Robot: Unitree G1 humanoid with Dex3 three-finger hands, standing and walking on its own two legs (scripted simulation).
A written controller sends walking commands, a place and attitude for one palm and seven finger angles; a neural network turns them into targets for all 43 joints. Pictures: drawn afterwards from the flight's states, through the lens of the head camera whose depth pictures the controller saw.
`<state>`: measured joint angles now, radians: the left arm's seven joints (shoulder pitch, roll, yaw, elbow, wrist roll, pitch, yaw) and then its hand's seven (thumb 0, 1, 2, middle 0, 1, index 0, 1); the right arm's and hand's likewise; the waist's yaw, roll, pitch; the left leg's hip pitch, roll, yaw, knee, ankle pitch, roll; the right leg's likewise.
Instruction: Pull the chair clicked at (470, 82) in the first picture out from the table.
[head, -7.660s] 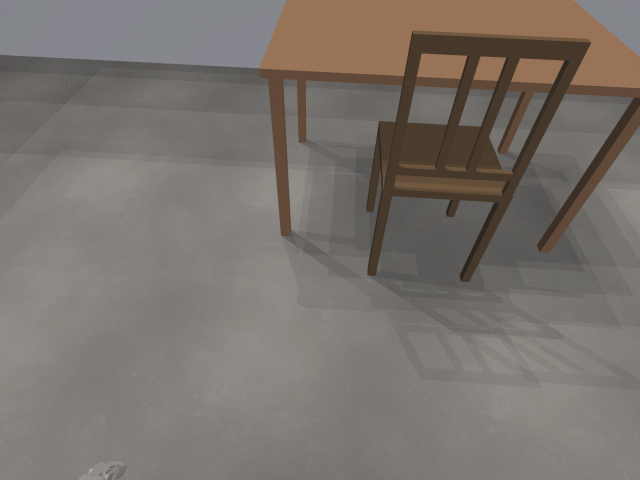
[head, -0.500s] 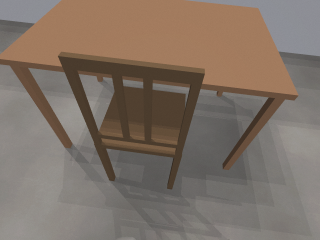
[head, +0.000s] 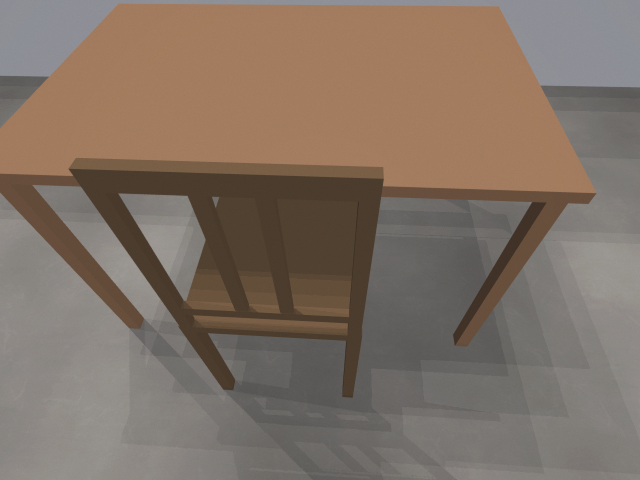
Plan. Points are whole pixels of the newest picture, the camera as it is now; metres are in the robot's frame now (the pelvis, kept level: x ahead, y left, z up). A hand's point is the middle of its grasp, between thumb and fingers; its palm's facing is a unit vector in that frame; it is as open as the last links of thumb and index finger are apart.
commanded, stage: come to a stop and stand still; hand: left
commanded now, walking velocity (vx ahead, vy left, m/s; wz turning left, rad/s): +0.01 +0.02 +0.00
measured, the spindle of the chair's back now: (224, 260) +0.45 +0.19 -0.06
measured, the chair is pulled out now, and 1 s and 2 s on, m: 0.00 0.00 0.00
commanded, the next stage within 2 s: look again from close up in 0.48 s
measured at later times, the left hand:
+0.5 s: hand out of the picture -0.03 +0.24 -0.16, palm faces +0.00 -0.97 -0.24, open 7.4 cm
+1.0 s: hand out of the picture +0.03 +0.21 -0.16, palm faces +0.00 -0.97 -0.23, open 7.3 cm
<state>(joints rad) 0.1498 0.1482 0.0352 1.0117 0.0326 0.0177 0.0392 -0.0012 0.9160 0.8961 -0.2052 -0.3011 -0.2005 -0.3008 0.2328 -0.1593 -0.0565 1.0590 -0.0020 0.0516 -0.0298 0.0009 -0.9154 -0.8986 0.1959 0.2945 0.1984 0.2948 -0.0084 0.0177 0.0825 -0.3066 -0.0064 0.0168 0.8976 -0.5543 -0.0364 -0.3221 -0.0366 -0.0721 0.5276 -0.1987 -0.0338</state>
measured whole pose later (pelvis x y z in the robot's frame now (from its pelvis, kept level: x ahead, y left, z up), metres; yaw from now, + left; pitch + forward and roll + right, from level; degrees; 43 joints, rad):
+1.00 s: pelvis +0.01 +0.04 +0.00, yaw -1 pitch -1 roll +1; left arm 0.25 0.15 0.00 1.10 0.01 -0.01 0.03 0.01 0.93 0.90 -0.20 -0.30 -0.20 -0.30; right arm 0.31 -0.15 0.02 1.12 -0.01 -0.03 -0.03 0.00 -0.91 -0.90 0.20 0.29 0.20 0.30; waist 0.00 0.03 0.03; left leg -0.08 0.00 0.08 0.41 -0.32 0.01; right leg -0.25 -0.03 -0.01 0.48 -0.22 0.00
